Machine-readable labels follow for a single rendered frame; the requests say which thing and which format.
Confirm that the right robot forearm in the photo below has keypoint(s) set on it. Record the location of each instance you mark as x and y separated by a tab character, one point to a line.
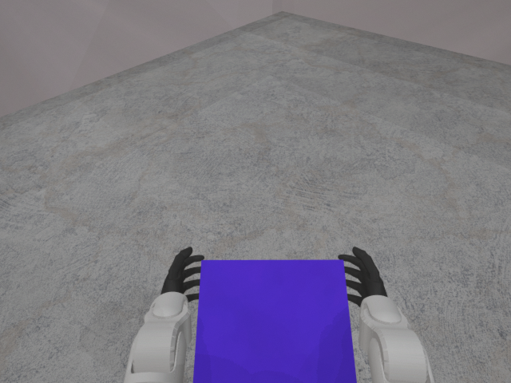
396	353

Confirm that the robot left hand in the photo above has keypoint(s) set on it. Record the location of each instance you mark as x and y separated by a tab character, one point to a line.
174	281

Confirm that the carton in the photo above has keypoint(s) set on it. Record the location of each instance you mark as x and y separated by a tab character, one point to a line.
273	321

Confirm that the left robot forearm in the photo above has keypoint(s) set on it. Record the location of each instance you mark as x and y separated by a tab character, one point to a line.
158	351

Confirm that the robot right hand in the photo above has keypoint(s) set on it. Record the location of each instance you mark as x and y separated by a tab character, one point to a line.
368	275

